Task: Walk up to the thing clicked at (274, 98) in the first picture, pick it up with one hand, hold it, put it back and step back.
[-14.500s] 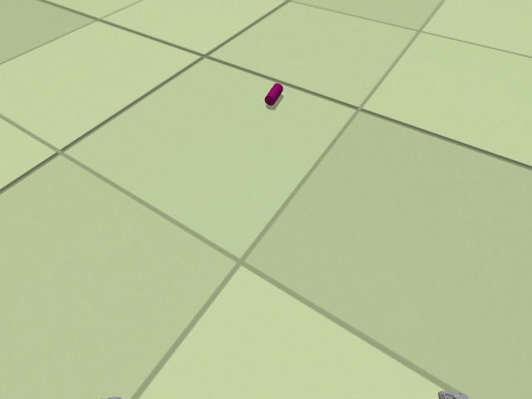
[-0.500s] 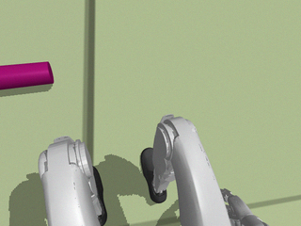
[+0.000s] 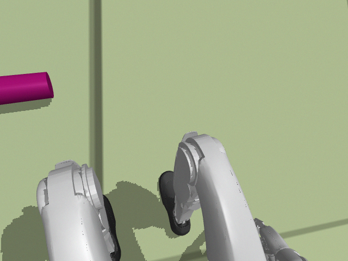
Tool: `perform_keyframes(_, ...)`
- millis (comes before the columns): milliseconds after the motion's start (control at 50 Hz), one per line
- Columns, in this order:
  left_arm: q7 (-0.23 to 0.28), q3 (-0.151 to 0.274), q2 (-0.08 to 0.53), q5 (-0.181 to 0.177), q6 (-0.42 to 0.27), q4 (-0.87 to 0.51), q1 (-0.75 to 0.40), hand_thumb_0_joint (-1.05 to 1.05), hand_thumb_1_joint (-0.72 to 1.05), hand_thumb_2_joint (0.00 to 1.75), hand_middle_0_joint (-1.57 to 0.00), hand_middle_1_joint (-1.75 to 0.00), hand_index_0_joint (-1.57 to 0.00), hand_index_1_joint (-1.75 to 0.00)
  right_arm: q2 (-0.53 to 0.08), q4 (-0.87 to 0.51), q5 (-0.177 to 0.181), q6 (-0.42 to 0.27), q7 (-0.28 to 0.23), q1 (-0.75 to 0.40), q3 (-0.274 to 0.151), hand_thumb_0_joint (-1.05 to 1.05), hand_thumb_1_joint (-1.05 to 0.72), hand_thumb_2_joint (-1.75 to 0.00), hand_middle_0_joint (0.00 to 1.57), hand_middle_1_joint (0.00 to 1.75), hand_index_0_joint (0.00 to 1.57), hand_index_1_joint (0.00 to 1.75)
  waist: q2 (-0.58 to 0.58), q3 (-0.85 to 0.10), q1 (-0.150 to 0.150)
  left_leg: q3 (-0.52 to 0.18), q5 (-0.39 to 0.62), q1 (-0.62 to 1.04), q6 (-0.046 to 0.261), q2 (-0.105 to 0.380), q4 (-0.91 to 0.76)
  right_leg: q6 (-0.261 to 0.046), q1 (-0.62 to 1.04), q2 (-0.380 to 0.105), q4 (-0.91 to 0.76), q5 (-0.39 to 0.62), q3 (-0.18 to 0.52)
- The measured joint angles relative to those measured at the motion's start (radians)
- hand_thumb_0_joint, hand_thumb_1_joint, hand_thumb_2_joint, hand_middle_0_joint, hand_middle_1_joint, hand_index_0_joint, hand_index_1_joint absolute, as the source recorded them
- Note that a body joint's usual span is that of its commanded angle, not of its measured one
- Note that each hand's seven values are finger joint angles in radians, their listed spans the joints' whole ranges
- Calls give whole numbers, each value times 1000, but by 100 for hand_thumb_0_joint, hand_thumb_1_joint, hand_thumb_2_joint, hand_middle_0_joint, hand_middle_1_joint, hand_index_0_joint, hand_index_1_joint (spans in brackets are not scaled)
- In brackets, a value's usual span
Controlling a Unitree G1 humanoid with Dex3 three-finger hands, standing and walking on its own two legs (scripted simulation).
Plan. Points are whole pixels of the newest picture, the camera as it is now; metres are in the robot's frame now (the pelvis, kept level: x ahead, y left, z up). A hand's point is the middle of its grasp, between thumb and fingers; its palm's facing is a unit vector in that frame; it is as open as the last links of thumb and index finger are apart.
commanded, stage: rise first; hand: left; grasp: from above
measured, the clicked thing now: (17, 88) +0.52 +0.30 -0.29
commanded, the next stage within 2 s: approach in 0.96 s
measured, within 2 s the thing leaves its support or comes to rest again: neither
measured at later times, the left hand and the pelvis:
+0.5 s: hand out of the picture +0.47 +0.35 -0.18, palm faces -0.46 -0.06 -0.89, open 13.9 cm; pelvis +0.00 +0.00 +0.00, yaw -1 degrees
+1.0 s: hand out of the picture +0.47 +0.34 -0.17, palm faces -0.46 -0.05 -0.88, open 13.7 cm; pelvis +0.00 +0.00 +0.00, yaw -1 degrees
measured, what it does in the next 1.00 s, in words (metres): stands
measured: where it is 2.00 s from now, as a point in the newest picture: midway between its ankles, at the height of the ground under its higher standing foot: (143, 226)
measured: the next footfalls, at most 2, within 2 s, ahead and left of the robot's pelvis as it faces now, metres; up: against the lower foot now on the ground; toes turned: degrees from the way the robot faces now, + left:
none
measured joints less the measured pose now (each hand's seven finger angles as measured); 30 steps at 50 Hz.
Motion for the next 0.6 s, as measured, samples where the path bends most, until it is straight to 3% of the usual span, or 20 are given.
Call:
perform_keyframes(360,-8,12,22,-4,11,2,-4,0,-50,98,-14,-98,-13,-99,-5,-12,-1,-2,6,16,20,0,-92,-90,20,30,20,30,-2,18,-19,-10,3,-9,0,1,14,1,-6,4,6,7,-8)
perform_keyframes(600,-14,-5,32,0,11,12,-20,0,-49,97,-14,-98,-13,-98,-4,-12,0,-4,6,16,26,0,-91,-90,20,30,20,30,-2,8,-22,-9,4,-8,1,0,15,3,-3,4,7,7,-7)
